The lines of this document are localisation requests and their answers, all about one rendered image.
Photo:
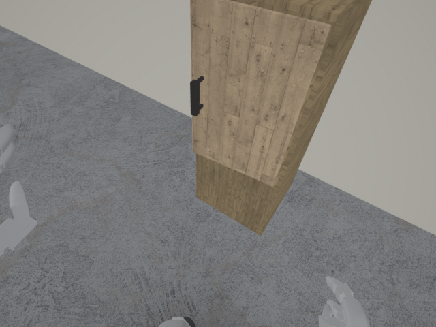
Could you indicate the left robot shin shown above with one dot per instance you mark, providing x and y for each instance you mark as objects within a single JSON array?
[{"x": 179, "y": 318}]

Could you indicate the left robot hand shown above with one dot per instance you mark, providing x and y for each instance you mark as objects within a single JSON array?
[{"x": 13, "y": 231}]

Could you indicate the cupboard door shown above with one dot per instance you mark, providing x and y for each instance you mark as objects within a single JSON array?
[{"x": 257, "y": 66}]

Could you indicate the handle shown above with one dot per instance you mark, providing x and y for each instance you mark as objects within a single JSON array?
[{"x": 195, "y": 96}]

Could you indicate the right robot hand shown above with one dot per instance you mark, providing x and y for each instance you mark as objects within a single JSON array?
[{"x": 350, "y": 314}]

